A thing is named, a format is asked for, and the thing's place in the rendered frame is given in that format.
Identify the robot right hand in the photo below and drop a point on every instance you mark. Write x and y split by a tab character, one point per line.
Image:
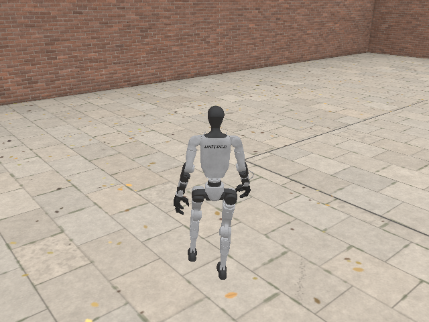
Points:
242	188

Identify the right robot upper arm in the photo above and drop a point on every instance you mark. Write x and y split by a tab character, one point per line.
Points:
239	153

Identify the robot left hand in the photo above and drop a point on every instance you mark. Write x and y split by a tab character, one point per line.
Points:
178	205

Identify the robot right foot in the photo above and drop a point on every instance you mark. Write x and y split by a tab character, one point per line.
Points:
222	273

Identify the robot left forearm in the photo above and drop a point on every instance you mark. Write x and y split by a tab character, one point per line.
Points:
182	182

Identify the robot right forearm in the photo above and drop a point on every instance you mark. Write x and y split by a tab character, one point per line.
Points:
244	176

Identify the robot left shin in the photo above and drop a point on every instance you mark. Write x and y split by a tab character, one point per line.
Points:
194	229

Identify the left robot upper arm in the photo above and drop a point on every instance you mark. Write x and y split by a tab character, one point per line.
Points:
194	141

